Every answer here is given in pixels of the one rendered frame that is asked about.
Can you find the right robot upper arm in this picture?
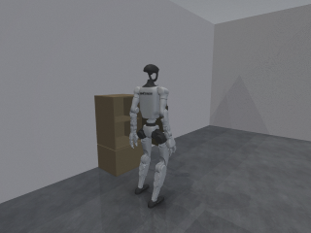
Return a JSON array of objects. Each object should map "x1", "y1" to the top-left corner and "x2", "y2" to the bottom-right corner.
[{"x1": 157, "y1": 86, "x2": 169, "y2": 117}]

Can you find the cupboard door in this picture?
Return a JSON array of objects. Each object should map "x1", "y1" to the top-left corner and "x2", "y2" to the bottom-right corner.
[{"x1": 142, "y1": 104, "x2": 167, "y2": 146}]

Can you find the right robot shin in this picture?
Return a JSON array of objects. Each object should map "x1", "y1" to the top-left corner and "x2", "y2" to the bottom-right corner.
[{"x1": 152, "y1": 165, "x2": 167, "y2": 201}]

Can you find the left robot forearm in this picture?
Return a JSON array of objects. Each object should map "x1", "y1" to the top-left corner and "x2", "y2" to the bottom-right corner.
[{"x1": 129, "y1": 112, "x2": 137, "y2": 133}]

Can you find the robot left thigh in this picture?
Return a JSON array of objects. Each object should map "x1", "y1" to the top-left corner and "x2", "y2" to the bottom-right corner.
[{"x1": 137, "y1": 127, "x2": 152, "y2": 165}]

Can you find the robot left hand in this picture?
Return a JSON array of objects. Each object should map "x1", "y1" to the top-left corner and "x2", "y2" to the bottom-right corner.
[{"x1": 129, "y1": 132, "x2": 138, "y2": 148}]

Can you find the robot right hand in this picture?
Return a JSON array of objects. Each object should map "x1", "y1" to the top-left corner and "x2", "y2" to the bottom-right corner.
[{"x1": 165, "y1": 138, "x2": 176, "y2": 157}]

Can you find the right robot forearm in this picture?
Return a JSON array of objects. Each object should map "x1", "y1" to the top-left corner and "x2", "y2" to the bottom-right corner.
[{"x1": 161, "y1": 109, "x2": 173, "y2": 139}]

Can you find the left robot upper arm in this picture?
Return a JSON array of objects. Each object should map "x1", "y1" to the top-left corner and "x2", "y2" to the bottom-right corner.
[{"x1": 130, "y1": 86, "x2": 142, "y2": 114}]

